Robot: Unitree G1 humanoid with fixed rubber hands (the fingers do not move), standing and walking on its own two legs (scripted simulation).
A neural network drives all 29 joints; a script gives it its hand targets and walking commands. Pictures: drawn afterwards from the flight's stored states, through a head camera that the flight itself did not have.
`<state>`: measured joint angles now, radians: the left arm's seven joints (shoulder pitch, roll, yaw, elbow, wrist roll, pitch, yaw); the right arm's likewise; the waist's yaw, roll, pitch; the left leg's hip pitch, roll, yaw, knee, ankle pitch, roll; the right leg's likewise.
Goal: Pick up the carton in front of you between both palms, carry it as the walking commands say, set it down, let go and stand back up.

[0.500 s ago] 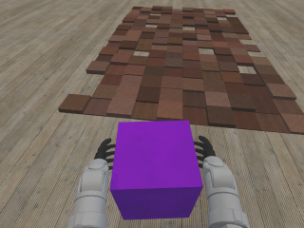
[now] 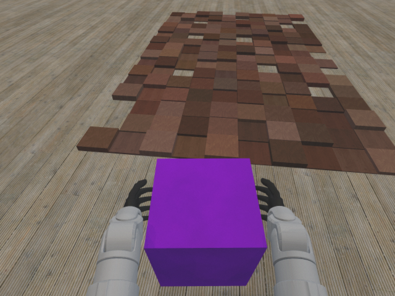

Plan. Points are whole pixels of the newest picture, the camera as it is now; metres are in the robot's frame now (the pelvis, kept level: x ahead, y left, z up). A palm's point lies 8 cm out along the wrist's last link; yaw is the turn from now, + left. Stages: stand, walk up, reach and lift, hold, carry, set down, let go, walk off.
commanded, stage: reach and lift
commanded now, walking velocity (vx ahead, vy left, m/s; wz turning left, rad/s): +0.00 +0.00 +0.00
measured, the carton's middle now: (203, 224) +0.30 +0.00 -0.04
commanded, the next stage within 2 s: hold in 0.30 s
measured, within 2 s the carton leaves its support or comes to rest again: neither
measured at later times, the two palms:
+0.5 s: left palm (133, 209) +0.28 +0.14 +0.05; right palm (280, 208) +0.29 -0.16 +0.05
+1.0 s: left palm (129, 210) +0.28 +0.15 +0.05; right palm (276, 207) +0.28 -0.15 +0.05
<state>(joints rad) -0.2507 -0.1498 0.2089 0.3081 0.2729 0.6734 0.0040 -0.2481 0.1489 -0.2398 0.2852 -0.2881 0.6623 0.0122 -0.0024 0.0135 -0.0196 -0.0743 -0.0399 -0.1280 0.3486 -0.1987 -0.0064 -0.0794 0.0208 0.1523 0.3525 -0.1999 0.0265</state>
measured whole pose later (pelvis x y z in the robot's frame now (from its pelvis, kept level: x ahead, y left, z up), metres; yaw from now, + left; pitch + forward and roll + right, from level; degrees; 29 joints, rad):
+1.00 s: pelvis +0.00 +0.00 +0.00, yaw +0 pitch -7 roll +0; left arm -0.27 -0.15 0.22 0.22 0.29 0.78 -0.02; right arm -0.29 0.16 -0.23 0.23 -0.29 0.76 0.01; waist 0.00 0.00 0.01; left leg -0.02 -0.03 -0.11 0.34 -0.19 0.00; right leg -0.02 0.02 0.15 0.33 -0.19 0.02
